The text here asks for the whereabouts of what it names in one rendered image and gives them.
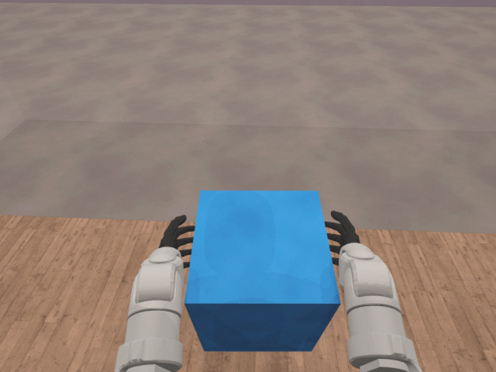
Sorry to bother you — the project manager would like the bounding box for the carton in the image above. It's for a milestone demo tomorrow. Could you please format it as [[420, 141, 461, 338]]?
[[184, 191, 341, 352]]

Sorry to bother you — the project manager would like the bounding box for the right robot forearm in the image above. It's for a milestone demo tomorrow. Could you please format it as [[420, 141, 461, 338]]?
[[339, 243, 422, 372]]

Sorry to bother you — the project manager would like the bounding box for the robot right hand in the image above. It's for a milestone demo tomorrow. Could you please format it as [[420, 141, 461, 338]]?
[[325, 211, 360, 266]]

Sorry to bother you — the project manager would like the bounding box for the left robot forearm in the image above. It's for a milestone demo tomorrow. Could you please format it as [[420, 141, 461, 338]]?
[[114, 246, 184, 372]]

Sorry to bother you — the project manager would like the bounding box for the robot left hand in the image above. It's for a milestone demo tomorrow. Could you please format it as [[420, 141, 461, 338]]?
[[158, 215, 195, 268]]

